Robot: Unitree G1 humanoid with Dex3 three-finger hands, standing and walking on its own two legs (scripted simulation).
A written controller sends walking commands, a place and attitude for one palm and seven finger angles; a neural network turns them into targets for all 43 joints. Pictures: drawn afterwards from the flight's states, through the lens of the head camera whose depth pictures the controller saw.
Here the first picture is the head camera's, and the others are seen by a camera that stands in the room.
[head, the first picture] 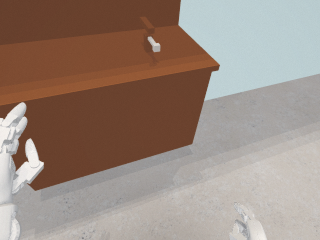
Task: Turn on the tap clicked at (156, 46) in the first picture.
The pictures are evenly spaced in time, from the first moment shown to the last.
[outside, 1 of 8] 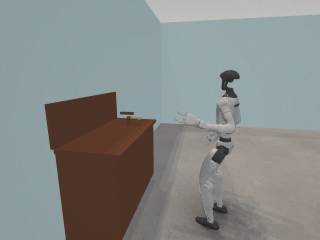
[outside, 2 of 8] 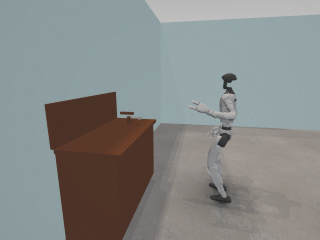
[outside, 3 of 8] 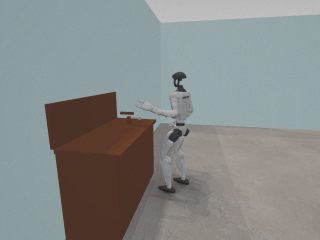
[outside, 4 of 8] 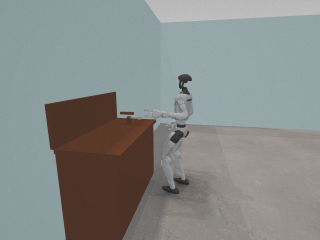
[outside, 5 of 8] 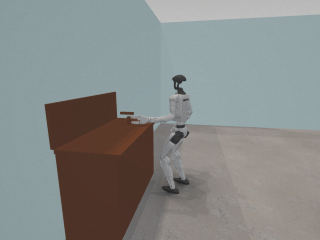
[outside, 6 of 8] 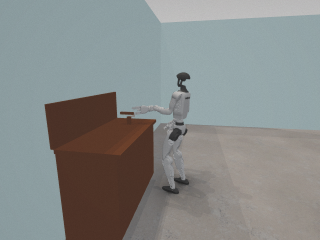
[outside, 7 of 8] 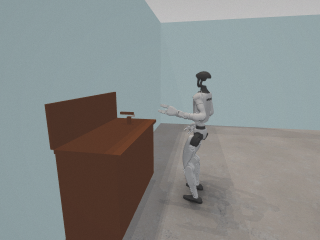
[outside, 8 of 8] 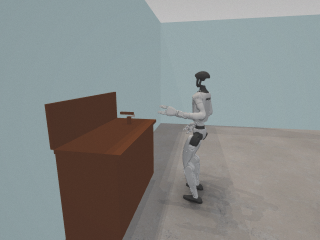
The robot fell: no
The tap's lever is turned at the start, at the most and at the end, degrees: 0 86 86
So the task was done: yes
